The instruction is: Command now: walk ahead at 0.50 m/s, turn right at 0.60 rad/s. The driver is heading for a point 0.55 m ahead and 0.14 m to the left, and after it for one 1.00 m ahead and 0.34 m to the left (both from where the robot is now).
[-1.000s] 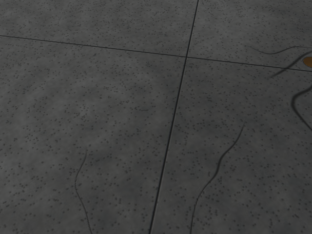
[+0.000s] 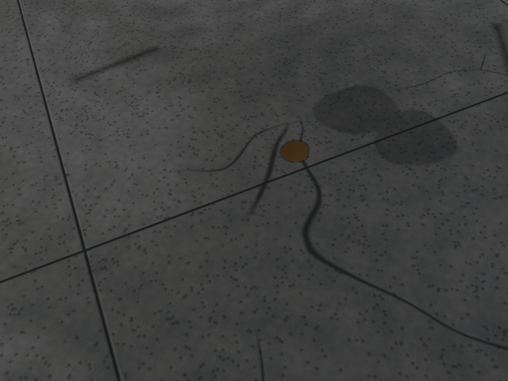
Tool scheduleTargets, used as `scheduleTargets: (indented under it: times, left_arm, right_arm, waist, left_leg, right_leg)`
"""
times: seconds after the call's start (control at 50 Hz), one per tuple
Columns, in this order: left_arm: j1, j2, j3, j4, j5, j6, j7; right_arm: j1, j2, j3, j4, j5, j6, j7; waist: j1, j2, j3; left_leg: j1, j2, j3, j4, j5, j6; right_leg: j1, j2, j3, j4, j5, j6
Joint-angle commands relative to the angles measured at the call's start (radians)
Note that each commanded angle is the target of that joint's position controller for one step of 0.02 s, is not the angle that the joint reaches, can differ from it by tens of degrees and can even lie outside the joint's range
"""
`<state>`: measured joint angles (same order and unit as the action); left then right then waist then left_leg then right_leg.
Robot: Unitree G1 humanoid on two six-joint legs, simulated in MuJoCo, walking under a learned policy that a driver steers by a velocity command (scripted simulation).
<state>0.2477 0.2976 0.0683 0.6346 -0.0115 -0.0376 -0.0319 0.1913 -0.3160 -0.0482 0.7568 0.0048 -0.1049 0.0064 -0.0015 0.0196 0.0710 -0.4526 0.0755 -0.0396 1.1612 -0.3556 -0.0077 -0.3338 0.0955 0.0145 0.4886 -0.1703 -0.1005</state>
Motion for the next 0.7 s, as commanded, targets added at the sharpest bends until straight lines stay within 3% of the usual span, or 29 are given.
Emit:
scheduleTargets:
  times: [0.02, 0.08, 0.14, 0.2, 0.24, 0.3, 0.32, 0.34, 0.36, 0.38, 0.4, 0.42, 0.44, 0.46, 0.5, 0.54, 0.6, 0.66, 0.7]
  left_arm:
    - [-0.018, 0.13, 0.035, -0.072, 0.006, -0.027, 0.016]
    - [0.021, 0.139, 0.034, -0.036, 0.005, -0.03, 0.035]
    - [0.067, 0.137, 0.03, 0.002, 0.002, -0.028, 0.042]
    - [0.124, 0.152, 0.031, 0.042, -0.004, -0.03, 0.041]
    - [0.152, 0.149, 0.031, 0.067, -0.008, -0.025, 0.041]
    - [0.162, 0.155, 0.035, 0.091, -0.004, -0.01, 0.047]
    - [0.149, 0.158, 0.036, 0.093, -0.004, -0.006, 0.048]
    - [0.13, 0.152, 0.032, 0.09, -0.003, -0.002, 0.048]
    - [0.12, 0.126, 0.019, 0.078, 0.007, 0.0, 0.047]
    - [0.22, 0.061, -0.002, 0.066, 0.007, -0.011, 0.045]
    - [0.265, 0.047, -0.013, 0.079, -0.004, -0.024, 0.043]
    - [0.173, 0.135, 0.007, 0.067, -0.021, -0.032, 0.038]
    - [0.071, 0.144, 0.008, 0.04, -0.026, -0.037, 0.036]
    - [0.012, 0.132, 0.006, 0.025, -0.011, -0.041, 0.035]
    - [0.028, 0.104, 0.01, 0.033, 0.005, -0.037, 0.035]
    - [0.05, 0.069, 0.003, 0.039, 0.013, -0.033, 0.036]
    - [-0.049, 0.044, -0.009, 0.005, 0.022, -0.04, 0.038]
    - [-0.163, 0.024, -0.018, -0.014, 0.017, -0.054, 0.027]
    - [-0.227, 0.029, -0.018, -0.027, 0.008, -0.063, 0.017]
  right_arm:
    - [0.024, -0.114, -0.033, -0.064, -0.018, -0.002, -0.003]
    - [-0.044, -0.073, -0.018, -0.077, -0.022, 0.012, -0.002]
    - [-0.149, -0.039, -0.003, -0.095, -0.016, 0.006, 0.008]
    - [-0.236, -0.045, -0.001, -0.119, 0.0, -0.003, 0.021]
    - [-0.266, -0.061, -0.005, -0.135, 0.001, -0.009, 0.03]
    - [-0.237, -0.079, -0.013, -0.138, -0.001, -0.015, 0.038]
    - [-0.193, -0.09, -0.019, -0.129, -0.002, -0.017, 0.037]
    - [-0.094, -0.113, -0.034, -0.102, -0.006, -0.019, 0.031]
    - [0.053, -0.152, -0.049, -0.075, -0.014, -0.02, 0.026]
    - [0.193, -0.231, -0.07, -0.057, -0.029, -0.018, 0.022]
    - [0.256, -0.193, -0.066, -0.018, -0.002, -0.008, 0.031]
    - [0.211, -0.129, -0.045, -0.026, 0.018, -0.004, 0.029]
    - [0.14, -0.104, -0.036, -0.039, 0.009, 0.005, 0.023]
    - [0.087, -0.091, -0.028, -0.041, -0.004, 0.009, 0.023]
    - [0.049, -0.065, -0.016, -0.044, -0.018, 0.004, 0.023]
    - [0.056, -0.074, -0.018, -0.036, -0.003, 0.001, 0.023]
    - [0.085, -0.116, -0.033, -0.02, 0.007, 0.006, 0.009]
    - [0.131, -0.132, -0.04, -0.002, 0.017, 0.02, -0.004]
    - [0.181, -0.138, -0.043, 0.014, 0.021, 0.03, -0.009]
  waist:
    - [-0.023, -0.063, -0.119]
    - [-0.001, -0.064, -0.084]
    - [0.048, -0.084, -0.064]
    - [0.088, -0.087, -0.029]
    - [0.097, -0.089, -0.013]
    - [0.072, -0.114, -0.016]
    - [0.046, -0.126, -0.036]
    - [-0.009, -0.118, -0.099]
    - [-0.078, -0.093, -0.23]
    - [-0.081, 0.091, -0.401]
    - [-0.085, 0.285, -0.465]
    - [-0.103, 0.159, -0.318]
    - [-0.092, 0.078, -0.196]
    - [-0.064, 0.025, -0.097]
    - [-0.014, 0.055, -0.066]
    - [0.008, 0.073, -0.074]
    - [-0.01, 0.048, -0.053]
    - [-0.047, 0.049, -0.044]
    - [-0.071, 0.051, -0.042]
  left_leg:
    - [-0.167, 0.046, -0.033, -0.074, 0.081, -0.028]
    - [-0.183, 0.034, -0.006, -0.241, 0.235, -0.066]
    - [-0.113, 0.002, 0.008, -0.469, 0.449, -0.065]
    - [-0.09, -0.02, 0.007, -0.578, 0.52, -0.044]
    - [-0.137, -0.023, -0.004, -0.626, 0.473, -0.018]
    - [-0.126, -0.036, 0.002, -0.664, 0.343, 0.029]
    - [-0.062, -0.055, 0.023, -0.676, 0.299, 0.048]
    - [0.082, -0.084, 0.055, -0.706, 0.312, 0.076]
    - [0.335, -0.012, -0.003, -0.662, 0.37, 0.127]
    - [0.733, 0.203, -0.347, -0.65, 0.303, 0.265]
    - [0.861, 0.32, -0.696, -0.81, 0.086, 0.343]
    - [0.766, 0.299, -0.657, -0.856, -0.091, 0.298]
    - [0.624, 0.261, -0.518, -0.877, -0.081, 0.26]
    - [0.476, 0.218, -0.418, -0.912, 0.018, 0.247]
    - [0.343, 0.155, -0.32, -0.956, 0.186, 0.235]
    - [0.302, 0.13, -0.264, -0.981, 0.304, 0.254]
    - [0.286, 0.111, -0.198, -1.006, 0.397, 0.26]
    - [0.257, 0.068, -0.139, -0.993, 0.396, 0.223]
    - [0.263, 0.075, -0.154, -0.975, 0.374, 0.215]
  right_leg:
    - [0.183, -0.261, 0.354, -0.261, 0.214, -0.201]
    - [0.13, -0.226, 0.25, -0.278, 0.288, -0.182]
    - [0.105, -0.183, 0.183, -0.274, 0.214, -0.128]
    - [0.14, -0.219, 0.214, -0.274, 0.127, -0.121]
    - [0.234, -0.258, 0.25, -0.232, 0.148, -0.12]
    - [0.343, -0.305, 0.287, -0.17, 0.274, -0.098]
    - [0.355, -0.298, 0.28, -0.124, 0.392, -0.085]
    - [0.349, -0.257, 0.247, -0.014, 0.556, -0.065]
    - [0.255, -0.207, 0.204, 0.185, 0.543, -0.034]
    - [-0.075, -0.072, 0.133, 0.544, 0.22, 0.039]
    - [-0.3, 0.015, 0.138, 0.772, -0.39, 0.077]
    - [-0.411, -0.05, 0.18, 0.848, -0.368, 0.071]
    - [-0.428, -0.103, 0.132, 0.83, -0.284, 0.066]
    - [-0.413, -0.142, 0.097, 0.757, -0.216, 0.067]
    - [-0.317, -0.189, 0.086, 0.654, -0.14, 0.074]
    - [-0.285, -0.193, 0.062, 0.579, -0.129, 0.095]
    - [-0.304, -0.19, 0.047, 0.379, -0.003, 0.131]
    - [-0.222, -0.15, 0.035, 0.161, 0.181, 0.149]
    - [-0.179, -0.125, 0.032, 0.09, 0.244, 0.154]
